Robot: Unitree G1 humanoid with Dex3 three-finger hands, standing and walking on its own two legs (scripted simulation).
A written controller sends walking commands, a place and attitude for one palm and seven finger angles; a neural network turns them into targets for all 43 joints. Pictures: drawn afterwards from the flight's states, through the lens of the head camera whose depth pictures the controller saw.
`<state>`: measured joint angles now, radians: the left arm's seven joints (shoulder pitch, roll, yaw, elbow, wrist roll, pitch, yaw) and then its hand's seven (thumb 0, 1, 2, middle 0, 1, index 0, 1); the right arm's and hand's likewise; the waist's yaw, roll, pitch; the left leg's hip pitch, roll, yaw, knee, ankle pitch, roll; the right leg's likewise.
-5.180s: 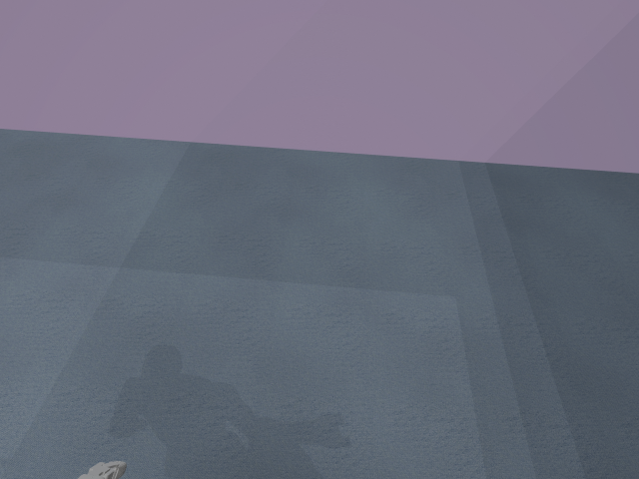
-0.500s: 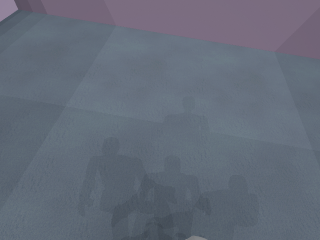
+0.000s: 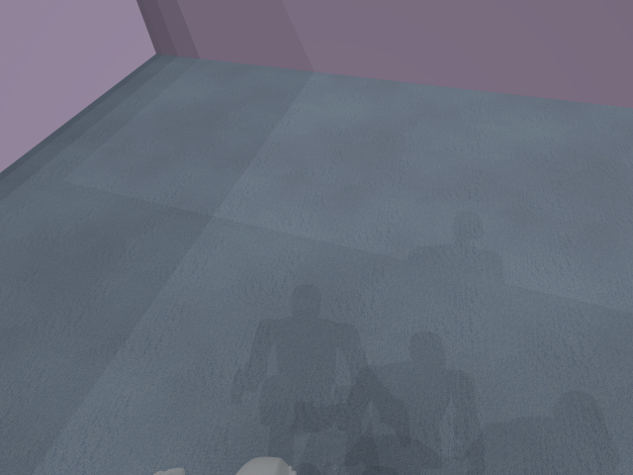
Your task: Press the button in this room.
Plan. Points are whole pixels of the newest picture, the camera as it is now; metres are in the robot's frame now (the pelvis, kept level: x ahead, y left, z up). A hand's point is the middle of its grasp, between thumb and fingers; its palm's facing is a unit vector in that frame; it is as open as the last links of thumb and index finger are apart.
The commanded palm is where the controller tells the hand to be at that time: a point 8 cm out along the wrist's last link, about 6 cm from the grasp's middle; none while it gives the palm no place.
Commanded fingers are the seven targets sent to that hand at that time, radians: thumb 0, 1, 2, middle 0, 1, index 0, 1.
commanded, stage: turn or walk to find it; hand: left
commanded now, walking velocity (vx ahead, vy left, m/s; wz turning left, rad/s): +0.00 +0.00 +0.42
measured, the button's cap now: out of the picture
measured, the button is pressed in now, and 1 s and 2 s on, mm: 0 0 0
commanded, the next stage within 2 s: none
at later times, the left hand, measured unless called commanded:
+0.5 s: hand out of the picture -0.01 +0.27 -0.17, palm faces +0.26 -0.93 -0.25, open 7.4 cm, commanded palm none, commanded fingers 0.00 0.90 0.90 -0.20 -0.30 -0.20 -0.30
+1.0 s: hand out of the picture -0.06 +0.19 -0.15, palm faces +0.44 -0.86 -0.25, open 7.4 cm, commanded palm none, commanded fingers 0.00 0.90 0.90 -0.20 -0.30 -0.20 -0.30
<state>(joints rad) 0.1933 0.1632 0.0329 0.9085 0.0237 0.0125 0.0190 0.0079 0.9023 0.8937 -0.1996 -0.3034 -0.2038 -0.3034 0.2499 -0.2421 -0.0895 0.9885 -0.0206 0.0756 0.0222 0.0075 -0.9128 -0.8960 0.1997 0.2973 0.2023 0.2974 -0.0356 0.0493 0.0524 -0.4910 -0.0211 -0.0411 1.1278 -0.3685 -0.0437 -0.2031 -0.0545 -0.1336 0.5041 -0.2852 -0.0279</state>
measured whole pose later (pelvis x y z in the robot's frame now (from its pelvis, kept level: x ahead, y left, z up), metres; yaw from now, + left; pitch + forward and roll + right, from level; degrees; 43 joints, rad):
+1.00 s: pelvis -0.04 -0.01 +0.00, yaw +26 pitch -1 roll +2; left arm 0.24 0.17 0.04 0.94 0.03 0.01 0.02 0.01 0.90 0.89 -0.20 -0.30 -0.20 -0.30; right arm 0.23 -0.24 -0.08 1.01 -0.02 0.09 0.02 0.01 -0.91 -0.90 0.20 0.30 0.20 0.30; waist 0.00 0.01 0.07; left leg -0.38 0.04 0.01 0.95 -0.43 -0.07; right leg -0.22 -0.11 -0.22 0.51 -0.26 -0.03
